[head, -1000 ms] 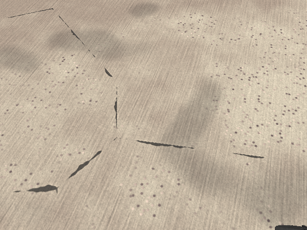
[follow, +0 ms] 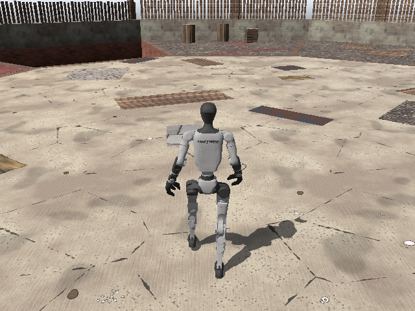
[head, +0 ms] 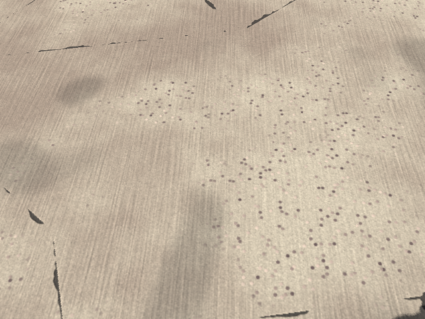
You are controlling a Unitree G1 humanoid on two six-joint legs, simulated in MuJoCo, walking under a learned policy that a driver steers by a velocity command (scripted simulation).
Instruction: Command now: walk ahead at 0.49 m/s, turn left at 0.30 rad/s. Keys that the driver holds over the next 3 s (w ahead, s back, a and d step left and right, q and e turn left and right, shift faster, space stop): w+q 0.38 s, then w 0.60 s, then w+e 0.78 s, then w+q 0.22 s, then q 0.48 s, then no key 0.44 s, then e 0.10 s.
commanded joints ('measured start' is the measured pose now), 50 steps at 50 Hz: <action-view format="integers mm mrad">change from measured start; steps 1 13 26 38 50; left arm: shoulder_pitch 19 -68 -302 -32 113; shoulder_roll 177 137 110 101 174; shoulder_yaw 53 15 11 23 40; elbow -23 -149 -193 -82 35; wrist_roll -4 22 3 3 -23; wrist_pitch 7 -43 -55 -37 5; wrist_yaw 12 1 -20 -15 0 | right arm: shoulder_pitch -109 129 257 148 -159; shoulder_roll -91 -147 -176 -89 -72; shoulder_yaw -24 -57 -59 -23 -12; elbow -111 -101 -12 -71 -158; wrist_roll -1 -15 -4 -16 -6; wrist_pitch -20 2 35 15 -16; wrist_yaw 19 -35 -65 -47 -13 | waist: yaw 5 -37 -122 -46 31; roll -103 -18 64 -151 -125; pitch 51 -68 -22 -12 40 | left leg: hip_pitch -18 507 536 -18 81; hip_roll -28 110 94 32 -17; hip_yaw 6 -413 -384 -78 -33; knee -35 -339 -204 483 -56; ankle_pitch -95 -38 -139 -388 -121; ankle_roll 50 305 173 -15 5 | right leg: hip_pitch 29 -709 -544 -223 -96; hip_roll -325 -165 -87 -282 -311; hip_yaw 20 137 91 323 194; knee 42 922 295 -19 20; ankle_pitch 621 -24 298 227 395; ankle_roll -109 74 61 -182 -125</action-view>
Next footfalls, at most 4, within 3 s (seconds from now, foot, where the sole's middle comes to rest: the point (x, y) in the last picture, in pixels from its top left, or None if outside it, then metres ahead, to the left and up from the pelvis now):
0.10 left None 0.25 0.11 -0.77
0.58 right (252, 297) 0.54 -0.04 -0.77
1.08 left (157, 239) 0.73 0.28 -0.77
1.60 right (220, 168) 1.05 0.08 -0.77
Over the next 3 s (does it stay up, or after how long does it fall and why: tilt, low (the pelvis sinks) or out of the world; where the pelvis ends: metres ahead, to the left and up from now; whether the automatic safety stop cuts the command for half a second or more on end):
stays up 1.31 0.18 0.00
